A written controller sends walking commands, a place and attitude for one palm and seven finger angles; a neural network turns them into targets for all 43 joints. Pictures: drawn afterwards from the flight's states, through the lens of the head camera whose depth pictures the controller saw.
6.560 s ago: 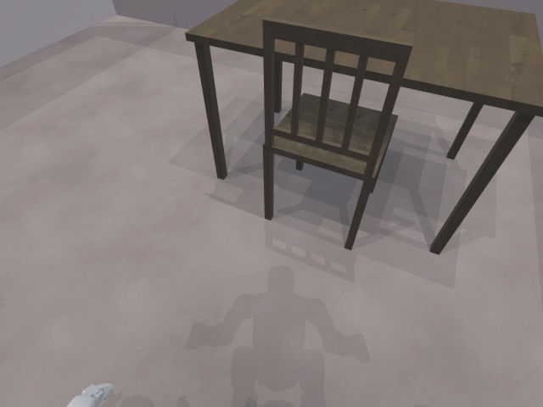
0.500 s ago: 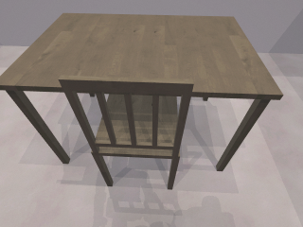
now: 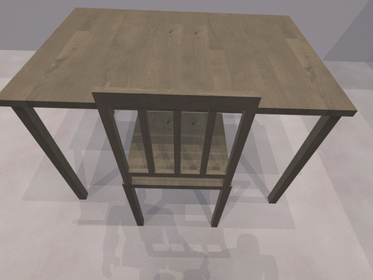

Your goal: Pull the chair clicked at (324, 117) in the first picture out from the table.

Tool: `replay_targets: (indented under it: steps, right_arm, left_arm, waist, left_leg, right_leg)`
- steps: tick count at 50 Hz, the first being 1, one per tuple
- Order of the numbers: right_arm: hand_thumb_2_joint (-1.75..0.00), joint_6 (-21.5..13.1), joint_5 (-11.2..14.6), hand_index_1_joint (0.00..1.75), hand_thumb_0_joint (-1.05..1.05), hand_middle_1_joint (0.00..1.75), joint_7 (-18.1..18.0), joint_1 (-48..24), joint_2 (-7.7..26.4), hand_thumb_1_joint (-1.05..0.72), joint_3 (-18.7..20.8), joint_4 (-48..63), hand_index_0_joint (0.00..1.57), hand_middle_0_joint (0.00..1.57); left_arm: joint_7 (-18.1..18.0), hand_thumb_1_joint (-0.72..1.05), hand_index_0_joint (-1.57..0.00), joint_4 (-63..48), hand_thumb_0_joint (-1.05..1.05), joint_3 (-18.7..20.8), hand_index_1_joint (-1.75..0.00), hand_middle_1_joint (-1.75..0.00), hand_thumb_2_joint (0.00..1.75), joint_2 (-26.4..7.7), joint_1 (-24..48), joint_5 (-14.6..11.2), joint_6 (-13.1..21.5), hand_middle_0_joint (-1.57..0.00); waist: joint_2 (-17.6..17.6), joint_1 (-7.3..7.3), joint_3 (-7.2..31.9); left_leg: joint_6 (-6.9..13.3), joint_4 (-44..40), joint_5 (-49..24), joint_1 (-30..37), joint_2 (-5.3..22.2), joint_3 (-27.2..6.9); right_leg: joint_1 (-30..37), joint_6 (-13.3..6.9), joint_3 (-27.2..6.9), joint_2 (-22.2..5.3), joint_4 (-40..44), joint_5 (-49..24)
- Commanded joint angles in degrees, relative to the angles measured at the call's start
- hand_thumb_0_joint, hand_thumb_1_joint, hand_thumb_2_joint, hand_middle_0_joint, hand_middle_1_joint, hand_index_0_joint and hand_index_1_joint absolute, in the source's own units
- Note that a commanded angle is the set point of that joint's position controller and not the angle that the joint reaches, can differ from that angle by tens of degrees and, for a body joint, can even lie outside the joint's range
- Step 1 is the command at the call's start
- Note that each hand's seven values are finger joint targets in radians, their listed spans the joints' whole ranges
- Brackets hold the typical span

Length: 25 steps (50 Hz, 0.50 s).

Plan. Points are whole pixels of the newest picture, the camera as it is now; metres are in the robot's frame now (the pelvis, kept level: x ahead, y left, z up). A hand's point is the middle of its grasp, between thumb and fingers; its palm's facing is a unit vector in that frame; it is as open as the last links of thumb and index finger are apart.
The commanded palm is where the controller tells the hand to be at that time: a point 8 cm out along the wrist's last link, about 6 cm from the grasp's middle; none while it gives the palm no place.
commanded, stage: look again from close up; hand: left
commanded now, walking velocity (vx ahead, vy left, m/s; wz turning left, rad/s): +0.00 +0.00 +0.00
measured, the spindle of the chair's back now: (177, 144) +0.51 +0.06 -0.08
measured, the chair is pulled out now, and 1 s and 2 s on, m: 0.00 0.00 0.00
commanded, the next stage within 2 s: shuffle to correct the standing spot in 0.36 s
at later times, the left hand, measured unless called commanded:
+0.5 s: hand out of the picture -0.01 +0.14 -0.18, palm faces +0.02 -0.99 -0.17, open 7.4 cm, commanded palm none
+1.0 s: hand out of the picture -0.02 +0.08 -0.18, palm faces +0.08 -0.99 -0.14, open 7.4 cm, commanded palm none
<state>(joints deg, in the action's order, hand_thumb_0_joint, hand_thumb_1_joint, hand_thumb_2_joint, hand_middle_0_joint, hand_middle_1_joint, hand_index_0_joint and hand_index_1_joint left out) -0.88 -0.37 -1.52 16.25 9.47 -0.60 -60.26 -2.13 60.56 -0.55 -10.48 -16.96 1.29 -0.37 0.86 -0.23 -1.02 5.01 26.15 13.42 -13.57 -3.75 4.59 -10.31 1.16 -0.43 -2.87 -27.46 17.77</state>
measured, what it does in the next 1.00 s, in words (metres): walks ahead: left foot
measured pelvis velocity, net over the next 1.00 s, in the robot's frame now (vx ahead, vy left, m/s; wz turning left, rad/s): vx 0.08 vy -0.06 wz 0.00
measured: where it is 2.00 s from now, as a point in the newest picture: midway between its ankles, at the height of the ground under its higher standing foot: outside the picture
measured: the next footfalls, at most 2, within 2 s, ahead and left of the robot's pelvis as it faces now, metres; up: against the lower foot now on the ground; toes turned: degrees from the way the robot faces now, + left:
left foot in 1.00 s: +0.15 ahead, +0.03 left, +0.00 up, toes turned +3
right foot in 1.26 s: +0.12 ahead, -0.19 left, +0.00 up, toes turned -1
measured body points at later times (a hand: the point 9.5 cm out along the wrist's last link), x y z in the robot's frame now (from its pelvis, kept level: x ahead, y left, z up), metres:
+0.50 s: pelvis +0.01 -0.01 +0.00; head +0.02 -0.01 +0.45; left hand -0.01 +0.20 -0.16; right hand +0.02 -0.24 -0.16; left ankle +0.01 +0.06 -0.74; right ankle -0.03 -0.15 -0.74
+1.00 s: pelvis +0.08 -0.06 -0.01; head +0.11 -0.05 +0.44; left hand -0.02 +0.13 -0.17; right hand +0.13 -0.29 -0.16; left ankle +0.11 +0.03 -0.73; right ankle -0.03 -0.15 -0.73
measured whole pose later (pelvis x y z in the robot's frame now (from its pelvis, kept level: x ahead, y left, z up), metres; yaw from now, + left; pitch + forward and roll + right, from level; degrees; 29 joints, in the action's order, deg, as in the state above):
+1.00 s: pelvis +0.08 -0.06 -0.01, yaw +0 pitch +0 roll +0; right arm -1.5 -0.1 -2.1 11.1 9.8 0.1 -62.7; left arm -2.7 66.4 -0.7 -5.7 -26.0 1.4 2.2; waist 1.1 -2.4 -3.5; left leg 1.8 35.7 13.9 -20.1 -0.2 4.7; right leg -3.5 -3.1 1.6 2.5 -29.6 24.3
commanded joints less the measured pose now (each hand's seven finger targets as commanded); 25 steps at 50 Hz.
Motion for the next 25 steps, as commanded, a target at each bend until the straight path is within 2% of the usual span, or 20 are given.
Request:
replay_targets:
  steps: [1,2,5,12,16,21,23,25]
  right_arm:
    - [-0.9,-1.7,-0.1,0.3,0.0,0.3,-0.4,2.0,7.1,-0.9,1.1,1.3,0.2,0.2]
    - [-0.9,-1.7,0.0,0.3,0.0,0.3,-0.5,2.0,6.6,-0.9,1.0,1.0,0.2,0.2]
    - [-0.9,-1.7,0.0,0.3,0.0,0.3,-0.5,2.4,6.7,-0.9,0.9,-0.1,0.2,0.2]
    - [-0.9,-1.5,0.2,0.3,0.0,0.3,-0.5,2.3,5.8,-0.9,0.6,-1.8,0.2,0.2]
    - [-0.9,-1.5,0.1,0.3,0.0,0.3,-0.6,2.3,5.6,-0.9,0.6,-2.5,0.2,0.2]
    - [-0.9,-1.5,0.2,0.3,0.0,0.3,-0.6,2.1,5.1,-0.9,0.5,-2.9,0.2,0.2]
    - [-0.9,-1.3,0.2,0.3,0.0,0.3,-0.5,1.8,4.9,-0.9,0.5,-3.0,0.2,0.2]
    - [-0.9,-1.3,0.0,0.3,0.0,0.3,-0.5,2.6,5.3,-0.9,0.6,-3.5,0.2,0.2]
  left_arm:
    - [0.0,0.9,-0.2,-0.5,0.0,0.7,-0.3,-0.3,0.9,-4.0,-4.3,-0.4,1.0,-0.2]
    - [0.0,0.9,-0.2,-0.5,0.0,0.7,-0.3,-0.3,0.9,-4.1,-4.3,-0.4,1.0,-0.2]
    - [-0.1,0.9,-0.2,0.5,0.0,0.6,-0.3,-0.3,0.9,-4.0,-4.6,-0.5,0.9,-0.2]
    - [-0.2,0.9,-0.2,1.8,0.0,0.5,-0.3,-0.3,0.9,-3.6,-5.2,-0.4,1.0,-0.2]
    - [-0.3,0.9,-0.2,2.6,0.0,0.5,-0.3,-0.3,0.9,-3.2,-5.6,-0.5,1.0,-0.2]
    - [-0.4,0.9,-0.2,2.9,0.0,0.5,-0.3,-0.3,0.9,-3.0,-5.7,-0.5,1.3,-0.2]
    - [-0.4,0.9,-0.2,2.9,0.0,0.4,-0.3,-0.3,0.9,-2.8,-5.7,-0.4,1.3,-0.2]
    - [-0.1,0.9,-0.2,3.3,0.0,0.4,-0.3,-0.3,0.9,-2.6,-6.3,-0.3,1.2,-0.2]
  waist:
    - [-2.1,-0.41,0.7]
    - [-0.9,-0.44,-0.3]
    - [-1.7,-0.31,0.2]
    - [-0.5,-0.3,-2.2]
    - [-1.4,-0.27,-1.1]
    - [-0.1,-0.12,-1.8]
    - [0.4,-0.11,-2.9]
    - [-0.7,0.09,-1.7]
  left_leg:
    - [-0.8,-8.6,-7.3,4.2,10.6,-12.1]
    - [-0.7,-8.2,-8.5,3.7,10.4,-11.6]
    - [-1.1,-7.5,-11.4,4.9,10.1,-10.6]
    - [-1.0,-7.1,-9.9,3.6,9.4,-9.9]
    - [-1.2,-6.8,-10.8,4.9,9.3,-9.5]
    - [-1.3,-5.7,-12.5,4.9,8.8,-8.7]
    - [-1.4,-5.8,-10.9,4.1,8.6,-8.6]
    - [-1.0,-6.7,-3.6,5.3,9.2,-9.1]
  right_leg:
    - [-2.2,-2.3,-0.9,-1.8,2.7,-4.2]
    - [-2.1,-2.3,-0.8,-1.8,3.1,-4.6]
    - [-1.8,-2.0,-0.8,-2.2,3.1,-5.7]
    - [-1.7,-1.9,-1.1,-2.5,4.0,-6.5]
    - [-1.7,-1.9,-1.2,-2.8,4.0,-7.1]
    - [-1.6,-2.1,-1.9,-3.0,4.5,-9.7]
    - [-1.9,-2.2,-2.2,-3.0,4.9,-9.3]
    - [-2.5,-2.4,-0.8,-2.1,3.8,-2.9]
